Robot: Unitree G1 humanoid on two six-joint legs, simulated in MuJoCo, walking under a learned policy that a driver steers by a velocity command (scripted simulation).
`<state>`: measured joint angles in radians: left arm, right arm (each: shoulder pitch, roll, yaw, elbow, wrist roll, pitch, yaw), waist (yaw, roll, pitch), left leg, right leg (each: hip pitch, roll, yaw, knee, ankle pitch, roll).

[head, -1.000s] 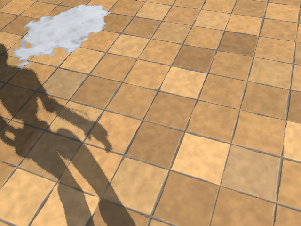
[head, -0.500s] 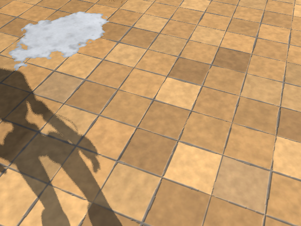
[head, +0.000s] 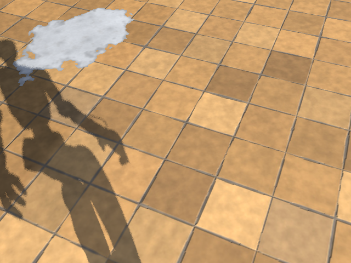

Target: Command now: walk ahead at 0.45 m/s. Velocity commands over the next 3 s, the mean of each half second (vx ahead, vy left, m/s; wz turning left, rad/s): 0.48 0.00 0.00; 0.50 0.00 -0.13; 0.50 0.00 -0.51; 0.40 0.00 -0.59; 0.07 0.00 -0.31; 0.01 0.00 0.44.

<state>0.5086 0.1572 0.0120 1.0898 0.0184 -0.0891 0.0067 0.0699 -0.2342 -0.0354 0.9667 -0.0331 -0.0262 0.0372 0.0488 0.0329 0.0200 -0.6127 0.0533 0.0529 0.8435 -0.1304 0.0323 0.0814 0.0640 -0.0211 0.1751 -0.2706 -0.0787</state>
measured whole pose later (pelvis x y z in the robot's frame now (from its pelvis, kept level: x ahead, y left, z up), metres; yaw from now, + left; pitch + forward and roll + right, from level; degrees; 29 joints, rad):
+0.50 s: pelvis +0.29 +0.04 +0.00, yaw +0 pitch +0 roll +1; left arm 0.12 0.22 0.04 0.94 0.03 -0.03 -0.03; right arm 0.44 -0.18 -0.03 1.09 -0.01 -0.09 0.00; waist -0.03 -0.03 0.04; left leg 0.00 -0.11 0.09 0.21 -0.21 0.11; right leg -0.64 -0.12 -0.01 0.88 -0.09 -0.03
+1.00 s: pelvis +0.57 +0.00 +0.00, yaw -5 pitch +0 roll +0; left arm 0.42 0.20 0.05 1.06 0.01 -0.07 0.00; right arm 0.12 -0.22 -0.04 0.90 -0.04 -0.05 0.01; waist 0.04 0.03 0.04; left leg -0.59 0.10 -0.02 0.90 -0.18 -0.01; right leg -0.11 0.11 -0.02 0.29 -0.18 -0.11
